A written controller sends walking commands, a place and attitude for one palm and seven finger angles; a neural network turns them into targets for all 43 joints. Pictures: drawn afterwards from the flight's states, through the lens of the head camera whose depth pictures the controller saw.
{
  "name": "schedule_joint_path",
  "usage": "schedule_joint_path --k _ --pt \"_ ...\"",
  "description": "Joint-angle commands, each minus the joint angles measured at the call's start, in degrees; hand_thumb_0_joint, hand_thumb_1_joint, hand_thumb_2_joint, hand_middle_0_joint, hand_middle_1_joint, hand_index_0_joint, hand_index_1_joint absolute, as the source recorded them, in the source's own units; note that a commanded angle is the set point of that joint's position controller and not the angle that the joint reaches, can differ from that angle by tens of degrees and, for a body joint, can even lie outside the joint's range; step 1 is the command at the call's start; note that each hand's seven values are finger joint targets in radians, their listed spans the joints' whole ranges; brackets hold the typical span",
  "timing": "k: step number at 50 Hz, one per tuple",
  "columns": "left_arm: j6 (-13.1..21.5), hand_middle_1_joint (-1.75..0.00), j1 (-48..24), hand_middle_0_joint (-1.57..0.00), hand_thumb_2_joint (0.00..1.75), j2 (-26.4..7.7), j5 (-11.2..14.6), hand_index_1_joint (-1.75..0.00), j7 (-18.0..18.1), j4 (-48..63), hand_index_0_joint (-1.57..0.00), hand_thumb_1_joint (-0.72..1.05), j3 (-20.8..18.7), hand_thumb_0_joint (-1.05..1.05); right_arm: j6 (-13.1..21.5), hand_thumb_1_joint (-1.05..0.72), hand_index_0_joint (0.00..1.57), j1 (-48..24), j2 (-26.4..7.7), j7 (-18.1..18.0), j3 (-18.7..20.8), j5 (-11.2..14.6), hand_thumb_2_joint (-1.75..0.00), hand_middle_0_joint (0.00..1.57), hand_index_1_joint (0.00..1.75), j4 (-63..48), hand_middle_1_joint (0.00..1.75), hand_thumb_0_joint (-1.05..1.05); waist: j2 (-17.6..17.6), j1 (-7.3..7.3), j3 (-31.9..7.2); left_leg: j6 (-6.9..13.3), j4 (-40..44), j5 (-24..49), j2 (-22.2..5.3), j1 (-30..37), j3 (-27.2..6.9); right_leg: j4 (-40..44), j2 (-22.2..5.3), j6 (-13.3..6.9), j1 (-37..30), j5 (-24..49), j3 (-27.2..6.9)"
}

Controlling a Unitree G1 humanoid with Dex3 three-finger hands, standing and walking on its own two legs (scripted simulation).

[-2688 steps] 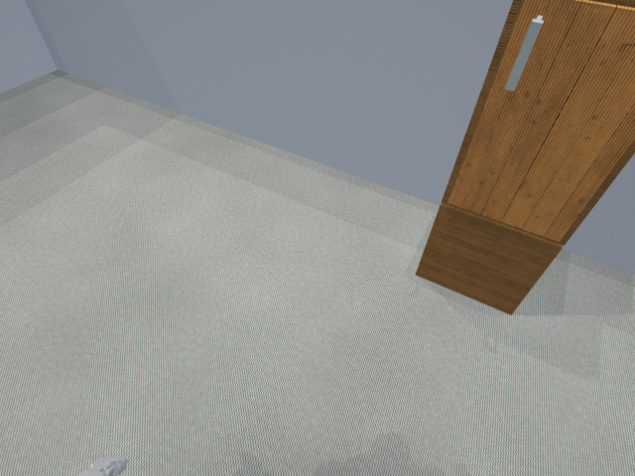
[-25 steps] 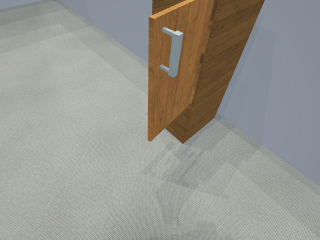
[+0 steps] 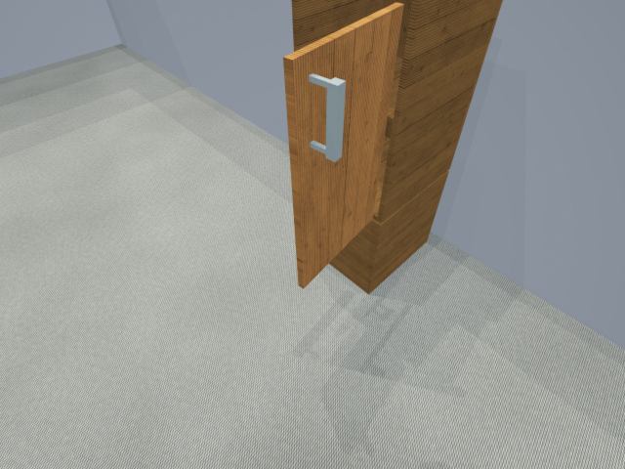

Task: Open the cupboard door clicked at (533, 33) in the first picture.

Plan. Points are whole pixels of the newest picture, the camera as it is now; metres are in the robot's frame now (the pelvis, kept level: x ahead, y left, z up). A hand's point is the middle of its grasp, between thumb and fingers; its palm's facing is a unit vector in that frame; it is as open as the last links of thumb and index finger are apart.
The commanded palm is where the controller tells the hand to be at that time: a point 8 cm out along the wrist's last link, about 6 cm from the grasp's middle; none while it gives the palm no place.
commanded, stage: let the arm hang, fingers relaxed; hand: left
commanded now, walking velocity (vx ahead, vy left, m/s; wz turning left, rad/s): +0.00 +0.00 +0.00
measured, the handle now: (325, 118) +0.63 +0.01 +0.14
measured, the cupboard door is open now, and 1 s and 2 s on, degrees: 97 97 97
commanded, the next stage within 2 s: look to check the result in 0.26 s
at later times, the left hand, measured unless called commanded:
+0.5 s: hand out of the picture -0.02 +0.16 -0.17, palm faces +0.07 -0.98 -0.18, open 7.4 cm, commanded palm none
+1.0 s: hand out of the picture +0.02 +0.14 -0.17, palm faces +0.06 -0.98 -0.18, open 7.4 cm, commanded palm none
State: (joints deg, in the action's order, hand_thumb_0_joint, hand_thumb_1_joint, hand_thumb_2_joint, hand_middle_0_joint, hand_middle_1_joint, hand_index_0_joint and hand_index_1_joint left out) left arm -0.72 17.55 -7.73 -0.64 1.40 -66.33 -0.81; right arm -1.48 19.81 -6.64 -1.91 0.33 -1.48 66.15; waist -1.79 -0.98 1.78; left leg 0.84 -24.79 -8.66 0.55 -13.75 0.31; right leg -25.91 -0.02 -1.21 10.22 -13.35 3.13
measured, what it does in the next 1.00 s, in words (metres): stands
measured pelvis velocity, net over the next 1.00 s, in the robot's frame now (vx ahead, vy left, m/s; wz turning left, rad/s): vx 0.04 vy -0.02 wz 0.01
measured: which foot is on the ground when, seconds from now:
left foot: down 0.00-1.00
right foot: down 0.00-1.00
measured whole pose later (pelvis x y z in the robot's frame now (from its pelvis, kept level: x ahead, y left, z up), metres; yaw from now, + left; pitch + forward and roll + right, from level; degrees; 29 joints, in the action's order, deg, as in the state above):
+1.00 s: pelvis +0.04 -0.02 +0.00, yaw +1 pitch -1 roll +0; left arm 0.6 16.1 -6.5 -0.4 1.8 -66.3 -1.0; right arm -0.4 15.5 -7.2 -2.6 0.2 -1.2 66.3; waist -1.0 -0.6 2.6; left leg -0.9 -23.6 -11.0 -0.4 -11.4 -0.9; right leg -23.9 1.1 -2.6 7.1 -15.6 4.2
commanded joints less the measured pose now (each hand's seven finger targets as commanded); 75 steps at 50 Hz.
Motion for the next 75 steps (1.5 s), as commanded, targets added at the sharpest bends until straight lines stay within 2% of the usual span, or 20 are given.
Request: schedule_joint_path --k 1,12,14,17,21,25,31,32,40,48,52,54,57,61,66,67,69,72,75 --pt "0.58 -0.30 4.59 -0.20 0.90 -5.38 0.19 -0.30 0.67 0.60 -0.20 0.90 -1.11 0.00 0.56 -0.90 0.20 3.57 -4.61 -0.19 0.88 -0.04 -0.90 0.20 0.30 -1.69 0.30 0.00 -0.11 0.82 6.76 1.43 7.62 -12.66 -4.53 -4.42 -6.76 7.37 -4.72 -1.65 5.26 -11.57 -5.51" --pt "1.31 -0.30 4.36 -0.20 0.90 -4.19 0.22 -0.30 0.89 0.82 -0.20 0.90 -1.41 0.00 0.86 -0.90 0.20 4.37 -3.63 -0.34 1.01 0.17 -0.90 0.20 0.30 -2.05 0.30 0.00 0.82 0.42 4.62 1.08 4.85 -6.36 -4.25 -2.17 -5.67 7.87 -5.61 -1.94 4.63 -7.96 -5.30" --pt "1.31 -0.30 4.33 -0.20 0.90 -3.88 0.28 -0.30 0.84 0.70 -0.20 0.90 -1.31 0.00 0.92 -0.90 0.20 4.00 -3.48 -0.40 0.90 0.11 -0.90 0.20 0.30 -1.86 0.30 0.00 -0.87 0.34 5.37 1.01 5.13 -6.09 -4.33 -2.23 -5.71 7.73 -5.54 -1.89 4.98 -7.17 -5.40" --pt "1.46 -0.30 4.85 -0.20 0.90 -3.83 0.24 -0.30 0.92 0.61 -0.20 0.90 -1.30 0.00 0.97 -0.90 0.20 3.65 -3.81 -0.44 1.00 0.26 -0.90 0.20 0.30 -2.24 0.30 0.00 0.73 0.45 4.30 1.07 4.86 -4.76 -4.53 -1.63 -5.84 7.68 -5.48 -1.76 3.90 -5.78 -5.07" --pt "1.45 -0.30 4.52 -0.20 0.90 -3.62 0.28 -0.30 0.89 0.38 -0.20 0.90 -1.19 0.00 1.01 -0.90 0.20 3.08 -3.94 -0.49 0.89 0.19 -0.90 0.20 0.30 -1.98 0.30 0.00 -0.26 0.22 4.66 1.05 5.35 -4.42 -4.76 -0.88 -5.96 7.50 -5.37 -1.63 4.15 -4.81 -5.02" --pt "1.48 -0.30 4.63 -0.20 0.90 -3.64 0.27 -0.30 0.86 0.35 -0.20 0.90 -1.17 0.00 1.11 -0.90 0.20 2.48 -4.33 -0.54 0.79 0.26 -0.90 0.20 0.30 -2.19 0.30 0.00 0.17 0.40 4.27 1.14 5.70 -3.66 -5.07 -0.84 -6.19 7.13 -5.17 -1.42 3.06 -3.08 -4.80" --pt "1.81 -0.30 4.73 -0.20 0.90 -4.04 0.35 -0.30 0.91 0.24 -0.20 0.90 -1.06 0.00 1.41 -0.90 0.20 1.42 -4.71 -0.57 0.68 0.46 -0.90 0.20 0.30 -1.89 0.30 0.00 1.96 0.50 2.28 1.03 4.42 2.38 -5.15 1.84 -5.21 7.28 -5.81 -1.28 1.45 1.02 -4.60" --pt "1.84 -0.30 4.85 -0.20 0.90 -4.16 0.32 -0.30 0.97 0.31 -0.20 0.90 -1.07 0.00 1.33 -0.90 0.20 1.20 -4.89 -0.59 0.72 0.56 -0.90 0.20 0.30 -1.93 0.30 0.00 2.61 0.59 2.47 0.94 4.10 2.51 -5.16 1.96 -4.98 7.51 -5.72 -1.32 1.67 0.72 -4.60" --pt "1.75 -0.30 4.38 -0.20 0.90 -4.46 0.48 -0.30 0.97 0.21 -0.20 0.90 -0.83 0.00 1.12 -0.90 0.20 0.40 -4.63 -0.54 0.37 0.37 -0.90 0.20 0.30 -1.14 0.30 0.00 0.63 0.53 4.51 0.56 4.14 2.41 -4.87 2.01 -4.36 8.60 -5.98 -1.56 2.04 0.12 -5.33" --pt "1.92 -0.30 4.05 -0.20 0.90 -4.69 0.52 -0.30 1.01 0.43 -0.20 0.90 -1.09 0.00 1.45 -0.90 0.20 -0.01 -4.89 -0.74 0.33 0.44 -0.90 0.20 0.30 -1.00 0.30 0.00 0.77 0.76 2.45 0.52 3.78 6.16 -5.13 2.65 -4.37 7.89 -6.16 -1.50 -1.16 5.54 -4.64" --pt "2.06 -0.30 4.18 -0.20 0.90 -4.78 0.53 -0.30 1.11 0.49 -0.20 0.90 -1.11 0.00 1.43 -0.90 0.20 -0.29 -5.27 -0.89 0.36 0.56 -0.90 0.20 0.30 -1.06 0.30 0.00 1.93 0.89 1.74 0.37 3.26 7.57 -5.24 3.53 -3.96 7.74 -6.25 -1.36 -2.00 9.40 -4.32" --pt "1.95 -0.30 3.97 -0.20 0.90 -4.69 0.57 -0.30 1.11 0.56 -0.20 0.90 -1.01 0.00 1.28 -0.90 0.20 -0.22 -4.86 -0.85 0.32 0.48 -0.90 0.20 0.30 -0.73 0.30 0.00 1.96 0.84 3.24 0.27 3.56 6.50 -5.04 2.99 -3.86 8.06 -6.35 -1.35 -1.49 8.34 -4.52" --pt "2.04 -0.30 4.25 -0.20 0.90 -4.69 0.54 -0.30 1.20 0.59 -0.20 0.90 -1.02 0.00 1.22 -0.90 0.20 -0.23 -4.98 -0.91 0.37 0.53 -0.90 0.20 0.30 -0.76 0.30 0.00 1.94 0.83 2.39 0.22 3.10 7.06 -5.18 3.82 -3.60 8.20 -6.21 -1.30 -1.83 9.61 -4.51" --pt "1.97 -0.30 4.21 -0.20 0.90 -4.81 0.59 -0.30 1.15 0.72 -0.20 0.90 -0.96 0.00 1.12 -0.90 0.20 -0.08 -4.82 -0.92 0.31 0.47 -0.90 0.20 0.30 -0.55 0.30 0.00 1.67 0.73 3.75 0.13 3.41 6.23 -5.10 3.22 -3.46 8.65 -6.29 -1.26 -1.65 9.03 -4.74" --pt "2.04 -0.30 4.55 -0.20 0.90 -4.77 0.63 -0.30 1.14 0.67 -0.20 0.90 -0.96 0.00 1.20 -0.90 0.20 -0.20 -5.03 -1.00 0.28 0.51 -0.90 0.20 0.30 -0.53 0.30 0.00 1.19 0.78 2.76 0.16 3.24 6.98 -5.25 3.98 -3.44 8.58 -6.23 -1.26 -2.28 10.17 -4.73" --pt "2.05 -0.30 4.92 -0.20 0.90 -4.77 0.59 -0.30 1.24 0.74 -0.20 0.90 -1.02 0.00 1.13 -0.90 0.20 -0.27 -5.01 -1.03 0.32 0.55 -0.90 0.20 0.30 -0.69 0.30 0.00 2.11 0.97 2.69 0.21 2.89 6.97 -5.20 4.07 -3.36 8.70 -6.20 -1.04 -2.35 10.67 -4.53" --pt "1.97 -0.30 4.67 -0.20 0.90 -4.70 0.61 -0.30 1.16 0.68 -0.20 0.90 -0.95 0.00 1.13 -0.90 0.20 -0.12 -4.95 -1.02 0.21 0.53 -0.90 0.20 0.30 -0.64 0.30 0.00 1.47 0.81 3.39 0.17 3.27 6.46 -5.17 3.72 -3.49 8.78 -6.22 -1.19 -2.11 9.67 -4.69" --pt "2.08 -0.30 5.05 -0.20 0.90 -4.78 0.56 -0.30 1.23 0.66 -0.20 0.90 -1.02 0.00 1.15 -0.90 0.20 -0.04 -5.22 -1.09 0.30 0.60 -0.90 0.20 0.30 -0.75 0.30 0.00 2.44 0.87 2.52 0.16 2.91 7.20 -5.26 4.29 -3.36 8.64 -6.12 -1.07 -2.68 11.33 -4.41" --pt "2.08 -0.30 5.21 -0.20 0.90 -4.72 0.62 -0.30 1.19 0.66 -0.20 0.90 -1.00 0.00 1.26 -0.90 0.20 0.02 -5.24 -1.15 0.25 0.56 -0.90 0.20 0.30 -0.65 0.30 0.00 1.67 0.86 2.45 0.12 3.08 7.76 -5.33 4.45 -3.24 8.42 -6.24 -1.07 -3.07 12.56 -4.46"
